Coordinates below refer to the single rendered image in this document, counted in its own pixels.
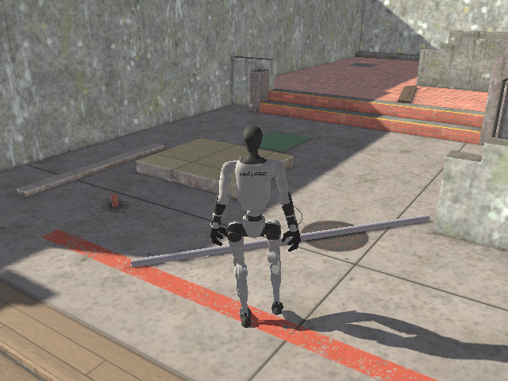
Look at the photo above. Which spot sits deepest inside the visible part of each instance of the robot right hand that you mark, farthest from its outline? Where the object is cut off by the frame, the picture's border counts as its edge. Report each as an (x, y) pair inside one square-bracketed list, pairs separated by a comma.
[(295, 240)]

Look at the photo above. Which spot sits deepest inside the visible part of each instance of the right robot upper arm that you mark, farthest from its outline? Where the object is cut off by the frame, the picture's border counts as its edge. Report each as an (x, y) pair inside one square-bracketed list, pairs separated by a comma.
[(281, 181)]

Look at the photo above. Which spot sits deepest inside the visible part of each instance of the left robot forearm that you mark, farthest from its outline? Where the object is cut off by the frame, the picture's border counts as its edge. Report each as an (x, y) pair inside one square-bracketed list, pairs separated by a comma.
[(217, 214)]

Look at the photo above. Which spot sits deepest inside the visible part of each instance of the robot right thigh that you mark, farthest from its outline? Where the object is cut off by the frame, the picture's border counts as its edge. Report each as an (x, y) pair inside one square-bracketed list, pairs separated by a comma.
[(273, 234)]

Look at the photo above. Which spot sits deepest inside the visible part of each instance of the right robot forearm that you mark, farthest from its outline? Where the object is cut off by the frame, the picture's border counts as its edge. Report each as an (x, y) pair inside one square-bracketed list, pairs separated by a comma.
[(290, 215)]

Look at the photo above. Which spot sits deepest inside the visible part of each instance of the humanoid robot head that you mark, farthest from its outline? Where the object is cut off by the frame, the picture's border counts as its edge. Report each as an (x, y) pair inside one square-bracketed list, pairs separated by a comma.
[(252, 136)]

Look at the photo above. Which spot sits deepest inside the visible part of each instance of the robot left hand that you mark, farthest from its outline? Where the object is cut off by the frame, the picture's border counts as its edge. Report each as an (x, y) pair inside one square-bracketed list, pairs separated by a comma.
[(214, 233)]

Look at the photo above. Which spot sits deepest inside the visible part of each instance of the left robot upper arm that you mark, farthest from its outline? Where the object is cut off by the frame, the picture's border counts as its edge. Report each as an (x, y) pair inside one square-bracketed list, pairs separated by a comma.
[(224, 183)]

